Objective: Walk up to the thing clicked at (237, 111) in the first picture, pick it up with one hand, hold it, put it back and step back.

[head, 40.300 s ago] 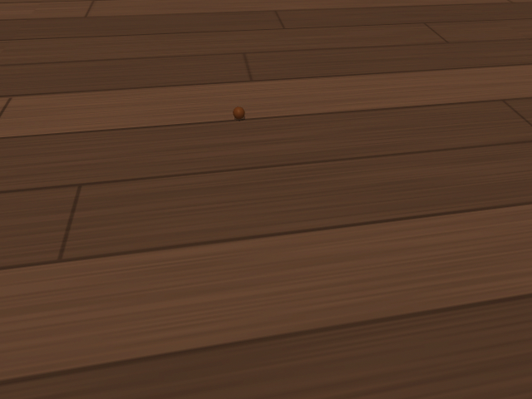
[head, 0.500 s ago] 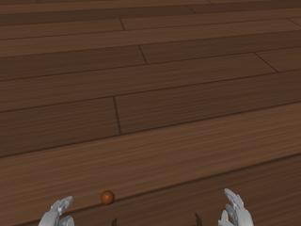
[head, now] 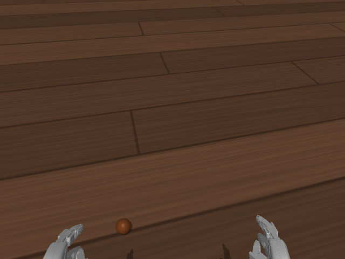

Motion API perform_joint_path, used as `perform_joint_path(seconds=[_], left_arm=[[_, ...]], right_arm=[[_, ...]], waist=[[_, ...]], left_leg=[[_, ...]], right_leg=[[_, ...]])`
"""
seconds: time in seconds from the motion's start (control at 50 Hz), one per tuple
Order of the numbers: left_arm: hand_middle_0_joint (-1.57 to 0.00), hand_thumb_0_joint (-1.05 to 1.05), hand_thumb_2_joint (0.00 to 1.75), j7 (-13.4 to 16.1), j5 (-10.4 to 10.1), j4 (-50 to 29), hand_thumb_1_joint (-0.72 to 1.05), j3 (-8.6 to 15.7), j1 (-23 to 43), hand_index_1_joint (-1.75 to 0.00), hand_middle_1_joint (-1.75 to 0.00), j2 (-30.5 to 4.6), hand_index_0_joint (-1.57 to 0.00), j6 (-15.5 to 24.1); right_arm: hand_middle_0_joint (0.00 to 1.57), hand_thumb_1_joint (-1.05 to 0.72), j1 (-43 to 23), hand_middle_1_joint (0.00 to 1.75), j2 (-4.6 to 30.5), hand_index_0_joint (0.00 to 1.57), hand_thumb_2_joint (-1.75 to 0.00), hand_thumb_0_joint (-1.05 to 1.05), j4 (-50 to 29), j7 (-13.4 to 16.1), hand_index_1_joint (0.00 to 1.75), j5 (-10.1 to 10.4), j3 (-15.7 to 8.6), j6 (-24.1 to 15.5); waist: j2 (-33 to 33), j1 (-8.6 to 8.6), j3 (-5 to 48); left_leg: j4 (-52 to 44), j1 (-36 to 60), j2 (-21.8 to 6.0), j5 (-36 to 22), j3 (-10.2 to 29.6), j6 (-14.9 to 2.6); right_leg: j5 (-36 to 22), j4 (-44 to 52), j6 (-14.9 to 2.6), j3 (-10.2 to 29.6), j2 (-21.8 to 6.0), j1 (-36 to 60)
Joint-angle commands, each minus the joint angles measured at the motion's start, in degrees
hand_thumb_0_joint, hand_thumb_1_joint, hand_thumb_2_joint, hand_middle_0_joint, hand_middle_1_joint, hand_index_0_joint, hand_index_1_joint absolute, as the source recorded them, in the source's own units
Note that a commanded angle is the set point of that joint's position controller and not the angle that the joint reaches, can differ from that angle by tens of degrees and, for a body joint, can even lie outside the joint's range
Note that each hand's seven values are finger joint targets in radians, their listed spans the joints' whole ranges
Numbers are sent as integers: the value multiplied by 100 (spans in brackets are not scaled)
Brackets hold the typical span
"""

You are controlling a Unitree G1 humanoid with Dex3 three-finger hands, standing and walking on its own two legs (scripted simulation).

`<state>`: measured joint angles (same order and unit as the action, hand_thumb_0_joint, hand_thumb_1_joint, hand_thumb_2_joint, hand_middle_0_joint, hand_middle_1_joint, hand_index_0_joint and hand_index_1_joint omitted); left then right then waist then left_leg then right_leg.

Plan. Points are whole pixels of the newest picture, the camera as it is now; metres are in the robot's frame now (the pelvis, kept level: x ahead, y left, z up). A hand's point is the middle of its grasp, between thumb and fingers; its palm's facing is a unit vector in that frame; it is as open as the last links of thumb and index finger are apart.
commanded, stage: home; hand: left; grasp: from above
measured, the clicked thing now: (123, 226) +0.45 +0.21 -0.68
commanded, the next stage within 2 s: stand in 0.62 s
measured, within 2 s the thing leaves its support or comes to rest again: neither
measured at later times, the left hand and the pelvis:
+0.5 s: hand out of the picture +0.16 +0.18 -0.04, palm faces +0.04 -0.98 -0.20, open 7.4 cm; pelvis +0.00 +0.00 +0.00, yaw +0 degrees
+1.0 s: hand out of the picture +0.11 +0.23 -0.10, palm faces +0.02 -0.94 -0.34, open 7.4 cm; pelvis -0.01 +0.00 +0.03, yaw +0 degrees
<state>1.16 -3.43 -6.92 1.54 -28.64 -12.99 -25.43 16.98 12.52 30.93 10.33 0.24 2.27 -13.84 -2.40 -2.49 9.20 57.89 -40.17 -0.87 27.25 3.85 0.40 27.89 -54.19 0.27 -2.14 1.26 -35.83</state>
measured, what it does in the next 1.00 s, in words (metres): stands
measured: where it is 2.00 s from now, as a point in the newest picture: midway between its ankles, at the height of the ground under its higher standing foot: outside the picture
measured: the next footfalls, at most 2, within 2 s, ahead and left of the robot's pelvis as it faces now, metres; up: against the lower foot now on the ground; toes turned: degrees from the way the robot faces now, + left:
none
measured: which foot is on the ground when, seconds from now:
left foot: down 0.00-1.00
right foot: down 0.00-1.00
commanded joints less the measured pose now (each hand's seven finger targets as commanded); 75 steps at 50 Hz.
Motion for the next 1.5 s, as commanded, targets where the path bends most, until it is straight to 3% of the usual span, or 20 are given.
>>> perform_joint_path(seconds=[0.0,0.14,0.18,0.22,0.26,0.34,0.36,0.5,0.66,0.68,0.7,0.72,0.74,0.78,0.84,0.92,1.0,1.1,1.36,1.48], left_arm=[[-20,0,90,34,67,-1185,90,359,120,-30,-30,-617,-20,284],[-20,0,90,40,66,-1097,90,335,120,-30,-30,-569,-20,270],[-20,0,90,61,61,-1387,90,470,257,-30,-30,-754,-20,309],[-20,0,90,35,55,-1055,90,278,44,-30,-30,-525,-20,279],[-20,0,90,60,55,-1297,90,424,161,-30,-30,-690,-20,287],[-20,0,90,42,62,-1052,90,271,35,-30,-30,-514,-20,242],[-20,0,90,61,62,-1461,90,430,275,-30,-30,-750,-20,280],[-20,0,90,36,31,-1073,90,275,-17,-30,-30,-522,-20,224],[-20,0,90,72,43,-1385,90,417,214,-30,-30,-713,-20,275],[-20,0,90,64,41,-1263,90,387,54,-30,-30,-669,-20,254],[-20,0,90,260,725,748,90,337,1768,-30,-30,-1152,-20,1467],[-20,0,90,222,729,1775,90,460,1212,-30,-30,-1265,-20,1872],[-20,0,90,175,724,2031,90,428,1222,-30,-30,-1266,-20,2038],[-20,0,90,119,754,2539,90,342,1395,-30,-30,-1264,-20,2260],[-20,0,90,96,632,3318,90,376,1612,-30,-30,-1179,-20,2329],[-20,0,90,120,594,4273,90,356,1727,-30,-30,-1117,-20,2484],[-20,0,90,131,581,4979,90,371,1830,-30,-30,-1211,-20,2601],[-20,0,90,151,540,5713,90,336,1825,-30,-30,-1290,-20,2636],[-20,0,90,127,541,6732,90,270,1946,-30,-30,-1390,-20,2615],[-20,0,90,109,530,6902,90,245,1985,-30,-30,-1431,-20,2637]], right_arm=[[20,-90,-365,30,708,20,-90,0,-940,88,30,15,-331,-303],[20,-90,-400,30,702,20,-90,0,-968,98,30,21,-328,-303],[20,-90,-343,30,704,20,-90,0,-940,103,30,13,-343,-294],[20,-90,-349,30,692,20,-90,0,-924,88,30,9,-317,-293],[20,-90,-362,30,708,20,-90,0,-952,96,30,15,-337,-281],[20,-90,-386,30,694,20,-90,0,-979,81,30,19,-321,-265],[20,-90,-353,30,707,20,-90,0,-968,88,30,20,-340,-263],[20,-90,-365,30,705,20,-90,0,-989,65,30,26,-322,-261],[20,-90,-362,30,694,20,-90,0,-986,89,30,31,-340,-256],[20,-90,-335,30,704,20,-90,0,-982,94,30,33,-342,-260],[20,-90,-795,30,1340,20,-90,0,460,-248,30,-676,-576,341],[20,-90,-842,30,1401,20,-90,0,518,-426,30,-664,-688,573],[20,-90,-734,30,1399,20,-90,0,382,-528,30,-703,-680,682],[20,-90,-729,30,1306,20,-90,0,633,-736,30,-500,-649,774],[20,-90,-821,30,1239,20,-90,0,901,-895,30,-313,-690,853],[20,-90,-913,30,1256,20,-90,0,1327,-905,30,-342,-697,967],[20,-90,-862,30,1242,20,-90,0,1685,-867,30,-293,-684,1084],[20,-90,-870,30,1334,20,-90,0,2124,-833,30,-255,-668,1182],[20,-90,-988,30,1481,20,-90,0,2794,-833,30,-188,-638,1275],[20,-90,-1052,30,1502,20,-90,0,2926,-855,30,-176,-619,1273]], waist=[[-124,48,434],[-40,6,347],[-68,32,493],[-46,-18,361],[-77,50,472],[-81,-12,342],[-191,61,456],[-8,-14,380],[-91,23,415],[-5,6,497],[208,442,-931],[610,443,-461],[464,293,-512],[214,360,-149],[323,439,-170],[-26,472,-321],[235,377,-493],[217,327,-764],[137,326,-1329],[141,325,-1310]], left_leg=[[-1007,690,67,-1035,-61,-115],[-971,650,56,-1002,-55,-124],[-896,712,73,-1140,-93,-130],[-929,677,70,-1143,-93,-125],[-949,678,63,-1119,-62,-121],[-976,645,65,-1015,-74,-120],[-961,673,70,-1031,-79,-116],[-914,606,83,-1020,-90,-138],[-899,587,86,-877,-107,-129],[-862,659,88,-1006,-112,-142],[-1455,823,-205,-1909,197,-386],[-1349,1119,-107,-1827,-36,-450],[-1459,1247,-94,-1672,84,-443],[-1621,1635,-64,-1711,143,-425],[-1901,1967,-105,-1796,216,-388],[-2482,2323,-320,-2042,491,-437],[-2615,2565,-230,-2273,315,-344],[-3112,3028,-252,-2096,295,-287],[-4139,2976,-394,-1112,482,-199],[-4216,3039,-419,-1179,474,-195]], right_leg=[[-987,855,-68,-106,80,34],[-965,872,-57,-106,73,-24],[-1098,879,-44,-84,65,54],[-1082,862,-59,-88,78,5],[-1065,856,-65,-100,75,47],[-979,869,-63,-101,77,-35],[-979,866,-69,-97,67,-2],[-993,886,-48,-98,75,-23],[-861,907,-48,-83,66,-70],[-981,905,-41,-76,61,-2],[-1054,1087,-261,447,-363,916],[-1043,1407,-447,841,-505,1137],[-982,1418,-532,962,-431,903],[-1488,1330,-452,937,-581,1462],[-1496,1552,-292,762,-535,1563],[-1639,1701,-170,570,-454,1808],[-2137,2293,-208,702,-602,2171],[-2119,2977,-198,802,-685,2337],[-1400,3659,-83,667,-636,2714],[-1456,3786,-80,682,-679,2742]])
